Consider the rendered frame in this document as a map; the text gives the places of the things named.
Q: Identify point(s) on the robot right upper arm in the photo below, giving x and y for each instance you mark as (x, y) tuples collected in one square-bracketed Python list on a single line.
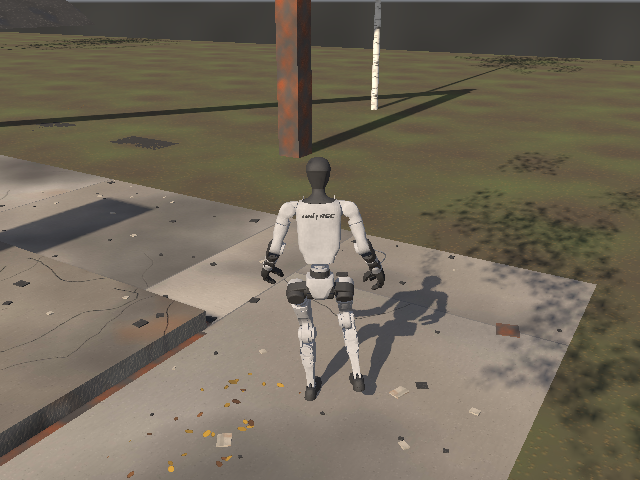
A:
[(350, 209)]

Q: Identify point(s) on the right robot shin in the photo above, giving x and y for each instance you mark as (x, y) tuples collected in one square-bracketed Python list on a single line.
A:
[(352, 346)]

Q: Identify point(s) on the robot left hand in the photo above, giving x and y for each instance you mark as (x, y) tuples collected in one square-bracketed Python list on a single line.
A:
[(266, 277)]

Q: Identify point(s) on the robot right hand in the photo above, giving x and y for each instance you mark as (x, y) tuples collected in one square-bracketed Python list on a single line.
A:
[(380, 277)]

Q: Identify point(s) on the robot left forearm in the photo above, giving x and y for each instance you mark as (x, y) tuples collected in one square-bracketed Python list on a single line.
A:
[(270, 259)]

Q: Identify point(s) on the robot right forearm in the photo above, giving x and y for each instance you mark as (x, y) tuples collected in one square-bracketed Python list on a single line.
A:
[(372, 260)]

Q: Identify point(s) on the robot left upper arm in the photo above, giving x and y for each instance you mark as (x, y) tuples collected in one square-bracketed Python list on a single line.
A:
[(287, 210)]

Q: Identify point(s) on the humanoid robot head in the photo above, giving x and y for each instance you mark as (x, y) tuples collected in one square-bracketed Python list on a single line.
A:
[(318, 173)]

